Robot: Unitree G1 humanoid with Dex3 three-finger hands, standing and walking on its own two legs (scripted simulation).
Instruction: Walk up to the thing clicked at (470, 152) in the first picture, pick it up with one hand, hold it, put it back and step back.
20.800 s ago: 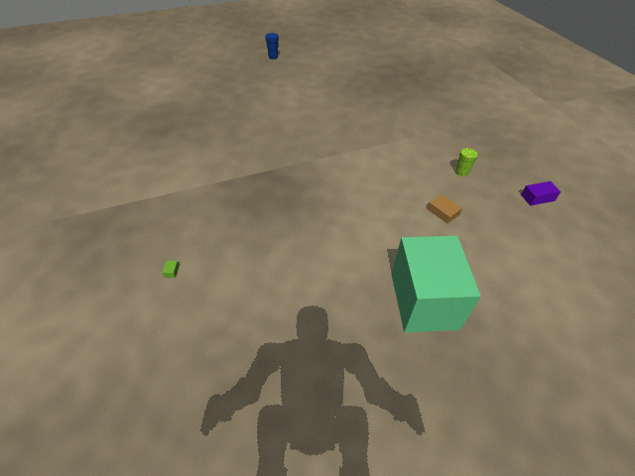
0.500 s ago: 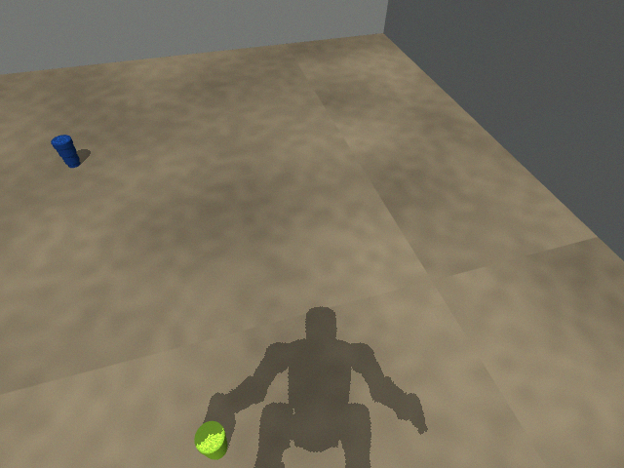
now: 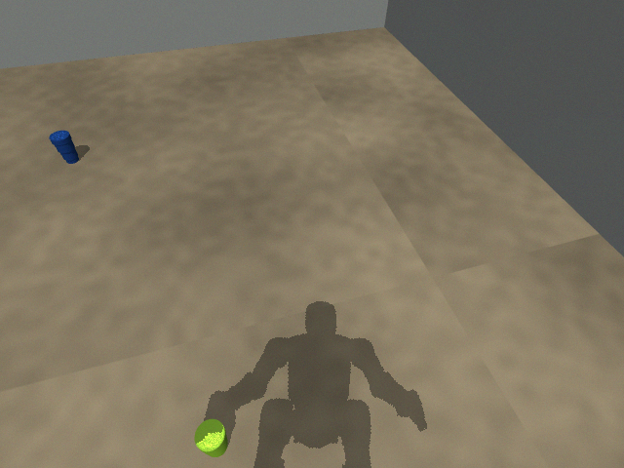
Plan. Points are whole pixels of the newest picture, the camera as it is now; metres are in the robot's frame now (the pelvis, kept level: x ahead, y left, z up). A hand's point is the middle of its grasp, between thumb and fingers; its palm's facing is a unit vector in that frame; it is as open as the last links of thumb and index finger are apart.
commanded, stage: stand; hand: left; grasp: from the side
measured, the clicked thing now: (213, 440) +0.33 +0.26 -0.72
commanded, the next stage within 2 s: go down in 0.40 s
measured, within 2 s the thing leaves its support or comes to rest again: neither
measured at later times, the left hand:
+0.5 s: hand out of the picture +0.08 +0.25 -0.16, palm faces -0.03 -0.94 -0.35, open 7.4 cm
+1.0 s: hand out of the picture +0.13 +0.29 -0.21, palm faces +0.05 -0.93 -0.36, open 14.7 cm
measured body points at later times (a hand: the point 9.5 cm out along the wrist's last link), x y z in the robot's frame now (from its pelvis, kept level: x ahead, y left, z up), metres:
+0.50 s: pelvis +0.00 +0.00 +0.00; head +0.01 +0.00 +0.45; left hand +0.08 +0.30 -0.13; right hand +0.08 -0.30 -0.13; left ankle +0.01 +0.14 -0.75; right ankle -0.02 -0.14 -0.75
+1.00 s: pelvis -0.02 +0.01 -0.08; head +0.07 +0.02 +0.36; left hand +0.13 +0.34 -0.19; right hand +0.10 -0.26 -0.19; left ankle +0.01 +0.14 -0.75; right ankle -0.02 -0.14 -0.75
